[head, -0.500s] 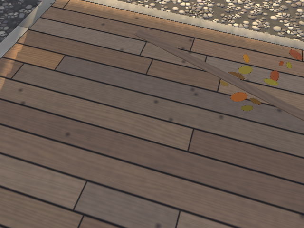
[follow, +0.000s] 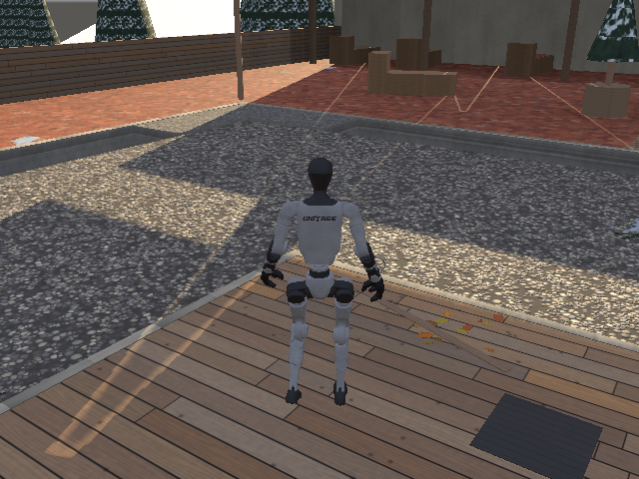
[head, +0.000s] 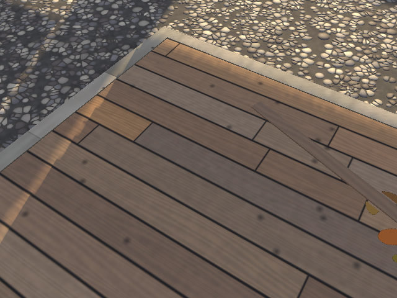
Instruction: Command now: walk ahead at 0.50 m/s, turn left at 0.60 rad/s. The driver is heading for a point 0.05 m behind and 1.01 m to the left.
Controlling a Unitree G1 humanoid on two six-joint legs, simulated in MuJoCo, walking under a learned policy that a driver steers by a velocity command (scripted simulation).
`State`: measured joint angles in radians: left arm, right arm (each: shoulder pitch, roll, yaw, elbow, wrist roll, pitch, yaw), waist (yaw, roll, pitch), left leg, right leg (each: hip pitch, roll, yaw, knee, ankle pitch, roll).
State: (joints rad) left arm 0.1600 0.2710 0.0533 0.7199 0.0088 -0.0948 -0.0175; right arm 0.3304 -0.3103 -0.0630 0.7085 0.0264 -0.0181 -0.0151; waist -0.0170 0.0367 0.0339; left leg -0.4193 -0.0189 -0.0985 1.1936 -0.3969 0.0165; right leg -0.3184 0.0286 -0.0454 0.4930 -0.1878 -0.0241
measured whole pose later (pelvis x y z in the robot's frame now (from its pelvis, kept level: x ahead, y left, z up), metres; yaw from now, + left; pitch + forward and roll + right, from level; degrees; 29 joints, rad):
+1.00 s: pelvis +0.27 +0.01 +0.01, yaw +36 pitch +1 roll +1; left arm 0.17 0.26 0.05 0.70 0.02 0.01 0.04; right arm 0.20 -0.35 -0.11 0.63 0.02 0.07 -0.03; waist 0.02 0.04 0.05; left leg -0.54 -0.05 -0.08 1.11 -0.39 -0.08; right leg -0.25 -0.04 -0.04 0.46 -0.22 -0.01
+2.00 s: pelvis +0.28 +0.08 +0.00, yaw +60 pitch +0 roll +0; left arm 0.21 0.24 0.03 0.74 0.01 -0.02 0.00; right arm 0.16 -0.26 -0.05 0.71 0.00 0.04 -0.02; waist 0.02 0.00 0.05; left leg -0.23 0.00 -0.07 0.48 -0.24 -0.02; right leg -0.16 -0.01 0.00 0.48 -0.32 0.01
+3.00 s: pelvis +0.34 +0.44 +0.01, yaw +88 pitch +2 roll +0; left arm 0.06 0.30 0.03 0.63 0.01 -0.10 0.00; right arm 0.35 -0.28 -0.06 0.73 0.03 -0.05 -0.01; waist -0.08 -0.05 0.03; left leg -0.11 -0.13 -0.17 0.37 -0.28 0.09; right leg -0.65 -0.07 0.11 0.61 0.06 0.07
